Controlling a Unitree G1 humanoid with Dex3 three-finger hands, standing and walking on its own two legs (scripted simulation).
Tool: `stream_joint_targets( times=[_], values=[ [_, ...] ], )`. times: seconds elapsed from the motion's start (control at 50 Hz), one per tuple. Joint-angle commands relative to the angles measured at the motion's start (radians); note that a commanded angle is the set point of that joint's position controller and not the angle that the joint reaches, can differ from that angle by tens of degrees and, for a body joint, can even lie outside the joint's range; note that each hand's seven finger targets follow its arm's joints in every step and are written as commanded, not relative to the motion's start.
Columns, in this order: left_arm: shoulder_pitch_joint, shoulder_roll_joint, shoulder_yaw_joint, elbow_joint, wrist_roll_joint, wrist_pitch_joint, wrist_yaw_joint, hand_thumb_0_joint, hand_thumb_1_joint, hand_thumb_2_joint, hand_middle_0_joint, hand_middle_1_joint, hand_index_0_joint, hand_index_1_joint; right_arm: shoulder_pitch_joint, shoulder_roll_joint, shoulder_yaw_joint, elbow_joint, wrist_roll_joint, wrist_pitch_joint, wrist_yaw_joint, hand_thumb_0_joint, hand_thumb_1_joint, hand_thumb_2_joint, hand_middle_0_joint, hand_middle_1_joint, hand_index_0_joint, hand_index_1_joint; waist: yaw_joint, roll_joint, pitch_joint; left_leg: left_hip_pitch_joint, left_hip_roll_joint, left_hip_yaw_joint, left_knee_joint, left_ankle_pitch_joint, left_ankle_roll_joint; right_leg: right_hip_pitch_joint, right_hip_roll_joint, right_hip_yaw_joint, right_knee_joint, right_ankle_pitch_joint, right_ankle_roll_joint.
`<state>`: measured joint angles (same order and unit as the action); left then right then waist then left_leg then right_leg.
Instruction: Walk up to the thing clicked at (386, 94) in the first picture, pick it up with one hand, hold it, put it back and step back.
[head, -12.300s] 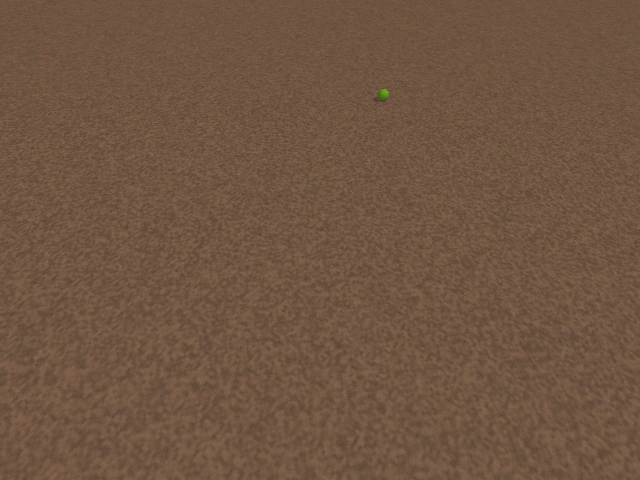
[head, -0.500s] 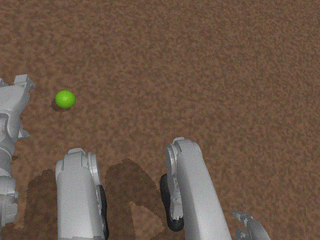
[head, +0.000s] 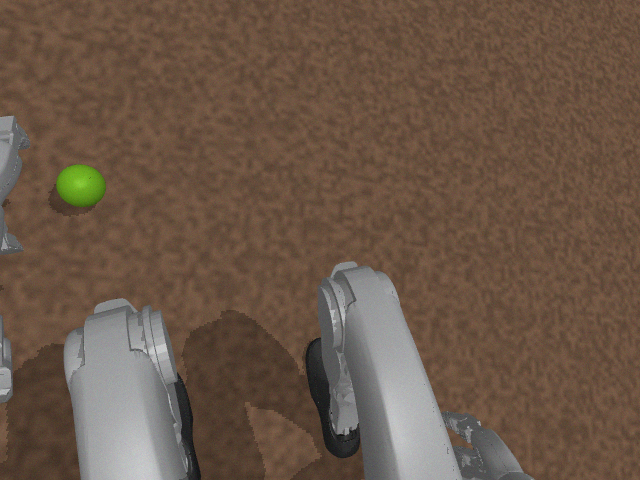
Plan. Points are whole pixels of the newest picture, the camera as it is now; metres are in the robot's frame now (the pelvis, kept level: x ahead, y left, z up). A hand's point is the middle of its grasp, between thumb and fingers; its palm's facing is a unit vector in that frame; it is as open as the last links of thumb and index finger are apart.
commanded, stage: rise first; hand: left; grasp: from above
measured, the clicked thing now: (81, 185) +0.53 +0.27 -0.31
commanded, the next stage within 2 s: approach in 1.92 s
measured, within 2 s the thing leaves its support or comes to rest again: neither
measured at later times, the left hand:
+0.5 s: hand (11, 192) +0.47 +0.31 -0.18, palm faces -0.44 -0.08 -0.89, open 13.9 cm
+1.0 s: hand (18, 188) +0.49 +0.31 -0.19, palm faces -0.44 -0.08 -0.89, open 13.9 cm
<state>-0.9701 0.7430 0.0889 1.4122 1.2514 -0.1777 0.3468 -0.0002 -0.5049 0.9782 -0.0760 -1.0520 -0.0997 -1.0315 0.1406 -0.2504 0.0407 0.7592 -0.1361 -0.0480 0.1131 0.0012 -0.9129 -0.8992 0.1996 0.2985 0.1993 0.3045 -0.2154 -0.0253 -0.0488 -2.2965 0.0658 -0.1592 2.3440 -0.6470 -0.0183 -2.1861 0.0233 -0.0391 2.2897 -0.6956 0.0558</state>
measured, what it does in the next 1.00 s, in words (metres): stands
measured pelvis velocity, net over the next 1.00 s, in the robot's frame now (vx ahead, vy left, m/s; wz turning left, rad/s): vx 0.00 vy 0.00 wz -0.04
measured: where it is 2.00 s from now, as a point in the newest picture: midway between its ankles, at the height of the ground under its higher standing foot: (260, 435)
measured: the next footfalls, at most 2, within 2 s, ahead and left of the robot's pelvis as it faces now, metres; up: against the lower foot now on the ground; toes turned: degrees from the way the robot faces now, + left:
none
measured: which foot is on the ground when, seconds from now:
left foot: down 0.00-1.00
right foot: down 0.00-1.00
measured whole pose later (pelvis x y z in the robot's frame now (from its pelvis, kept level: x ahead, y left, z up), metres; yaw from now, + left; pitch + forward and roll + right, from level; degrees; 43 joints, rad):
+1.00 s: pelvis +0.00 +0.00 -0.02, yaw -2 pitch +32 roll -9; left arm -1.03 0.84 0.10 1.47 1.25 -0.19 0.35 0.00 -0.52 0.98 -0.10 -1.06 -0.11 -1.05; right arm 0.15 -0.28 0.13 0.72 -0.17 -0.04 0.14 0.00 -0.92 -0.90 0.20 0.30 0.20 0.30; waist -0.27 -0.04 0.02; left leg -2.36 0.06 -0.21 2.44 -0.66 -0.03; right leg -2.23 0.04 -0.07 2.35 -0.70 0.07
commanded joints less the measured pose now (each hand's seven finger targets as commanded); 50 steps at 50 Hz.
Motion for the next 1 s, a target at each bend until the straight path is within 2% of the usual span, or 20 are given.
stream_joint_targets(
  times=[0.0,0.04,0.06,0.1,0.14,0.16,0.28,0.38,0.4,0.42,0.44,0.58,0.66,0.68,0.78,0.86,0.9,0.94,0.96,0.98],
  values=[
    [-0.317,0.257,0.030,-0.140,-0.016,0.004,0.037,0.000,-0.522,0.966,-0.059,-1.078,-0.092,-1.045,0.207,-0.248,-0.072,-0.013,-0.001,0.002,-0.010,0.000,-0.909,-0.907,0.200,0.300,0.200,0.300,-0.006,0.304,-0.673,0.559,-0.023,0.113,-0.222,0.134,0.038,0.279,0.027,-0.118,-0.242,0.215,-0.088],
    [-0.330,0.262,0.033,-0.145,-0.019,0.004,0.036,0.000,-0.519,0.966,-0.058,-1.074,-0.092,-1.039,0.218,-0.252,-0.066,-0.010,-0.001,0.002,-0.009,0.000,-0.907,-0.906,0.200,0.300,0.200,0.300,-0.020,0.296,-0.674,0.550,-0.022,0.112,-0.208,0.147,0.040,0.284,0.027,-0.120,-0.237,0.230,-0.084],
    [-0.320,0.270,0.032,-0.139,-0.019,0.005,0.033,0.000,-0.518,0.960,-0.060,-1.083,-0.095,-1.047,0.210,-0.254,-0.065,-0.014,0.000,0.004,-0.008,0.000,-0.909,-0.907,0.200,0.300,0.200,0.300,-0.010,0.296,-0.669,0.542,-0.022,0.114,-0.205,0.145,0.040,0.286,0.029,-0.118,-0.236,0.229,-0.085],
    [-0.319,0.283,0.047,-0.146,-0.022,0.005,0.034,0.000,-0.519,0.961,-0.059,-1.075,-0.094,-1.039,0.221,-0.257,-0.064,-0.015,-0.001,0.005,-0.007,0.000,-0.908,-0.906,0.200,0.300,0.200,0.300,-0.012,0.295,-0.683,0.553,-0.021,0.112,-0.197,0.163,0.040,0.300,0.028,-0.120,-0.230,0.246,-0.083],
    [-0.328,0.276,0.036,-0.155,-0.022,0.001,0.031,0.000,-0.526,0.968,-0.061,-1.073,-0.092,-1.042,0.225,-0.255,-0.058,-0.017,-0.005,0.008,-0.004,0.000,-0.908,-0.906,0.200,0.300,0.200,0.300,-0.023,0.302,-0.682,0.538,-0.021,0.115,-0.183,0.177,0.041,0.311,0.032,-0.120,-0.226,0.264,-0.082],
    [-0.326,0.287,0.039,-0.152,-0.022,-0.001,0.030,0.000,-0.527,0.967,-0.059,-1.077,-0.091,-1.045,0.218,-0.256,-0.056,-0.019,-0.002,0.010,-0.002,0.000,-0.909,-0.907,0.200,0.300,0.200,0.300,-0.014,0.311,-0.692,0.535,-0.024,0.115,-0.189,0.167,0.040,0.310,0.033,-0.119,-0.222,0.251,-0.083],
    [-0.334,0.288,0.036,-0.135,-0.024,-0.010,0.030,0.000,-0.533,0.972,-0.058,-1.075,-0.087,-1.045,0.223,-0.267,-0.041,-0.026,-0.011,0.014,0.003,0.000,-0.908,-0.907,0.200,0.300,0.200,0.300,-0.038,0.317,-0.650,0.522,-0.022,0.101,-0.181,0.151,0.038,0.279,0.034,-0.134,-0.207,0.239,-0.084],
    [-0.334,0.320,0.048,-0.118,-0.018,-0.013,0.034,0.000,-0.534,0.972,-0.059,-1.071,-0.087,-1.043,0.220,-0.271,-0.030,-0.028,-0.018,0.016,0.004,0.000,-0.907,-0.906,0.200,0.300,0.200,0.300,-0.038,0.302,-0.654,0.484,-0.024,0.108,-0.161,0.148,0.043,0.307,0.038,-0.128,-0.213,0.242,-0.077],
    [-0.338,0.318,0.043,-0.123,-0.019,-0.014,0.037,0.000,-0.567,1.028,-0.091,-1.043,-0.083,-1.052,0.221,-0.270,-0.025,-0.028,-0.018,0.017,0.006,0.000,-0.910,-0.904,0.200,0.300,0.200,0.300,-0.039,0.308,-0.649,0.482,-0.027,0.106,-0.164,0.145,0.042,0.304,0.037,-0.130,-0.207,0.239,-0.079],
    [-0.341,0.322,0.047,-0.117,-0.018,-0.012,0.039,0.000,-0.537,0.986,-0.069,-1.067,-0.087,-1.049,0.217,-0.274,-0.027,-0.030,-0.019,0.016,0.005,0.000,-0.908,-0.905,0.200,0.300,0.200,0.300,-0.037,0.315,-0.654,0.499,-0.025,0.102,-0.168,0.137,0.040,0.283,0.039,-0.135,-0.203,0.229,-0.081],
    [-0.342,0.306,0.032,-0.118,-0.017,-0.010,0.038,0.000,-0.535,0.984,-0.070,-1.066,-0.090,-1.046,0.212,-0.273,-0.029,-0.032,-0.016,0.015,0.004,0.000,-0.908,-0.905,0.200,0.300,0.200,0.300,-0.038,0.334,-0.640,0.514,-0.024,0.101,-0.170,0.130,0.038,0.264,0.038,-0.136,-0.200,0.222,-0.085],
    [-0.361,0.313,0.027,-0.111,-0.016,-0.011,0.041,0.000,-0.537,0.985,-0.070,-1.072,-0.089,-1.053,0.215,-0.280,-0.019,-0.037,-0.019,0.012,0.008,0.000,-0.909,-0.905,0.200,0.300,0.200,0.300,-0.059,0.342,-0.620,0.495,-0.026,0.094,-0.162,0.126,0.038,0.254,0.038,-0.143,-0.191,0.224,-0.084],
    [-0.368,0.333,0.040,-0.106,-0.016,-0.010,0.042,0.000,-0.535,0.980,-0.075,-1.069,-0.093,-1.051,0.222,-0.285,-0.015,-0.040,-0.021,0.009,0.009,0.000,-0.910,-0.905,0.200,0.300,0.200,0.300,-0.061,0.330,-0.616,0.492,-0.028,0.092,-0.158,0.120,0.039,0.257,0.036,-0.144,-0.191,0.217,-0.082],
    [-0.354,0.322,0.027,-0.094,-0.014,-0.009,0.040,0.000,-0.532,0.977,-0.073,-1.072,-0.094,-1.050,0.216,-0.282,-0.014,-0.040,-0.019,0.007,0.010,0.000,-0.909,-0.905,0.200,0.300,0.200,0.300,-0.061,0.340,-0.615,0.493,-0.025,0.093,-0.151,0.127,0.038,0.258,0.038,-0.143,-0.189,0.224,-0.082],
    [-0.370,0.332,0.031,-0.101,-0.018,-0.007,0.039,0.000,-0.531,0.975,-0.076,-1.067,-0.095,-1.048,0.214,-0.287,-0.008,-0.039,-0.021,0.006,0.012,0.000,-0.910,-0.905,0.200,0.300,0.200,0.300,-0.065,0.353,-0.641,0.514,-0.024,0.086,-0.143,0.153,0.036,0.258,0.040,-0.148,-0.175,0.248,-0.082],
    [-0.361,0.368,0.051,-0.087,-0.013,-0.007,0.044,0.000,-0.543,0.986,-0.084,-1.049,-0.093,-1.039,0.220,-0.287,0.001,-0.044,-0.027,0.008,0.015,0.000,-0.909,-0.904,0.200,0.300,0.200,0.300,-0.063,0.332,-0.626,0.464,-0.027,0.092,-0.133,0.148,0.041,0.289,0.042,-0.144,-0.183,0.247,-0.076],
    [-0.361,0.358,0.040,-0.091,-0.012,-0.011,0.043,0.000,-0.544,0.988,-0.087,-1.046,-0.095,-1.038,0.211,-0.283,0.004,-0.042,-0.029,0.011,0.015,0.000,-0.909,-0.904,0.200,0.300,0.200,0.300,-0.060,0.350,-0.633,0.473,-0.028,0.092,-0.137,0.142,0.038,0.286,0.046,-0.145,-0.178,0.242,-0.079],
    [-0.369,0.346,0.029,-0.088,-0.014,-0.010,0.042,0.000,-0.540,0.984,-0.082,-1.049,-0.093,-1.037,0.212,-0.288,0.006,-0.040,-0.029,0.012,0.015,0.000,-0.908,-0.904,0.200,0.300,0.200,0.300,-0.067,0.341,-0.628,0.478,-0.027,0.088,-0.132,0.142,0.038,0.274,0.047,-0.148,-0.177,0.243,-0.079],
    [-0.366,0.365,0.042,-0.080,-0.014,-0.010,0.046,0.000,-0.543,0.988,-0.090,-1.039,-0.096,-1.032,0.214,-0.290,0.006,-0.043,-0.030,0.010,0.015,0.000,-0.909,-0.904,0.200,0.300,0.200,0.300,-0.072,0.346,-0.609,0.462,-0.029,0.089,-0.131,0.139,0.039,0.276,0.044,-0.148,-0.177,0.242,-0.078],
    [-0.366,0.348,0.028,-0.075,-0.015,-0.011,0.042,0.000,-0.538,0.982,-0.086,-1.045,-0.097,-1.034,0.215,-0.289,0.004,-0.046,-0.031,0.009,0.017,0.000,-0.909,-0.904,0.200,0.300,0.200,0.300,-0.081,0.333,-0.600,0.457,-0.026,0.087,-0.129,0.129,0.040,0.272,0.045,-0.149,-0.180,0.236,-0.077]
  ],
)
